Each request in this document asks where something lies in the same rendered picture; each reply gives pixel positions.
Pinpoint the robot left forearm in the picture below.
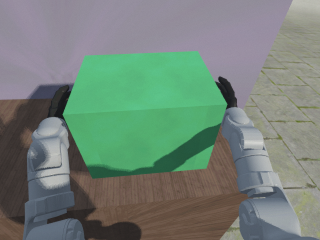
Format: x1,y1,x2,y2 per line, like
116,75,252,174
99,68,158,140
23,117,75,240

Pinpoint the robot right forearm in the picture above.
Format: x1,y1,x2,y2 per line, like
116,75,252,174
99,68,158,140
221,107,301,235

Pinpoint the pedestal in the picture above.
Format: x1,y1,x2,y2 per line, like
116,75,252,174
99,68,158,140
0,98,253,240

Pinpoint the robot right hand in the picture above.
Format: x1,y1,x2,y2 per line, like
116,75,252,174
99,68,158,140
215,76,238,109

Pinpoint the robot left upper arm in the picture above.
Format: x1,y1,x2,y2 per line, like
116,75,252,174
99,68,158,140
26,218,85,240

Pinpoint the robot left hand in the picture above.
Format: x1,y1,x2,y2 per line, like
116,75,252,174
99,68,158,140
47,85,71,125

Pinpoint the robot right upper arm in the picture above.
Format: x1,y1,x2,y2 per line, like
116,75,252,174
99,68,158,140
238,197,320,240

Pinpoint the carton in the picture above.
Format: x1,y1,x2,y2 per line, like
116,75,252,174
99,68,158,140
62,51,228,179

